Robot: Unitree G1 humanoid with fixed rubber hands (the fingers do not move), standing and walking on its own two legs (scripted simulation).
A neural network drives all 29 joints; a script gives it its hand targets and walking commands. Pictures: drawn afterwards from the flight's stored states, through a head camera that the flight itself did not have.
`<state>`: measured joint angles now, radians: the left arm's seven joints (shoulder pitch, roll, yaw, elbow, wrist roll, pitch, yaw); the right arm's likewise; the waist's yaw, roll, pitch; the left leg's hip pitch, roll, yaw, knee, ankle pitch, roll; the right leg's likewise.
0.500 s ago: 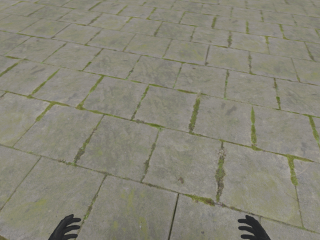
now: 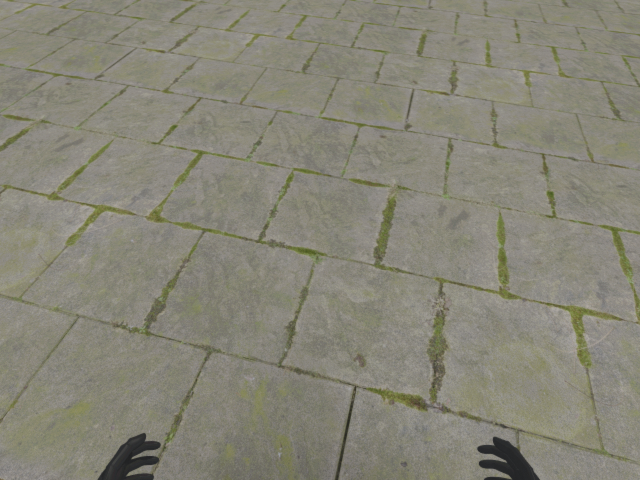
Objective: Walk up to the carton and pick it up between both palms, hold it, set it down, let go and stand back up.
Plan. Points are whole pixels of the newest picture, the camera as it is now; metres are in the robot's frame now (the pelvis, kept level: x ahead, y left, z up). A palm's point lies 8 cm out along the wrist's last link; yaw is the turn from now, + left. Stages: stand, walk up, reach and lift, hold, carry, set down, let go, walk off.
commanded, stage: walk up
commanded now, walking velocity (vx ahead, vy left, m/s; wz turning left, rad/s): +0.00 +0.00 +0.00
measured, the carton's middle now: out of the picture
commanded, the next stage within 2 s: none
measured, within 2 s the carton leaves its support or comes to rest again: neither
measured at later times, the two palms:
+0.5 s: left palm out of the picture +0.03 +0.42 -0.10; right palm (418, 386) +0.25 -0.14 -0.07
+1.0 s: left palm out of the picture +0.22 +0.58 -0.07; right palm (294, 300) +0.42 +0.04 -0.12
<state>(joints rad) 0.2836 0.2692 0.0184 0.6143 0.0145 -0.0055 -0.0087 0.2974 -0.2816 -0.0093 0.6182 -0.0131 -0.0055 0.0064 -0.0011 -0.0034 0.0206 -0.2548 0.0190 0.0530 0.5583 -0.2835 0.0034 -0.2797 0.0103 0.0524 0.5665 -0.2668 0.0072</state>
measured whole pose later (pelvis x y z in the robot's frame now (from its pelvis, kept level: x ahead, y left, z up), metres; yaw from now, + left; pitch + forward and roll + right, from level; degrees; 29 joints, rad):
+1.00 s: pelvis +0.26 +0.27 -0.01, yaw +37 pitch +0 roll +1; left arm 0.27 0.29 0.05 0.58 0.04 -0.06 -0.01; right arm 0.48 -0.33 -0.06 0.74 -0.04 -0.03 0.07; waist -0.07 0.01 -0.03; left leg -0.09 -0.09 -0.15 0.58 -0.48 0.04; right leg -0.45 -0.02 -0.04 0.55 -0.10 -0.02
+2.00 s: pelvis +0.59 +0.72 -0.01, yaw +63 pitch -1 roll +1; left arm 0.31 0.27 0.03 0.54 0.07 -0.07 0.01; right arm 0.46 -0.28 -0.03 0.73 -0.05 -0.02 0.04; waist -0.04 0.02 0.04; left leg -0.22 -0.08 -0.08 0.98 -0.51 0.02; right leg -0.43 -0.04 -0.09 0.66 -0.21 -0.06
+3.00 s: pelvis +0.71 +1.17 -0.01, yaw +67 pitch -2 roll +0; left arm 0.32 0.25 0.04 0.56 0.06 -0.05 0.02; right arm 0.48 -0.29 -0.02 0.74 -0.05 -0.01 0.03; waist -0.04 0.03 0.07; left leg -0.18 -0.03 0.06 0.88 -0.51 0.04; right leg -0.40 0.00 -0.07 0.64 -0.19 -0.07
